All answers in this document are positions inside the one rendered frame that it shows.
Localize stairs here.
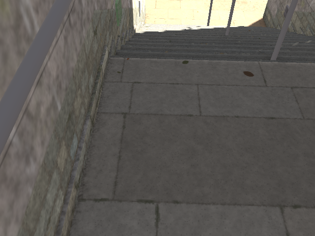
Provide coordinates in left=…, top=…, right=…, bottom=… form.
left=115, top=24, right=315, bottom=62

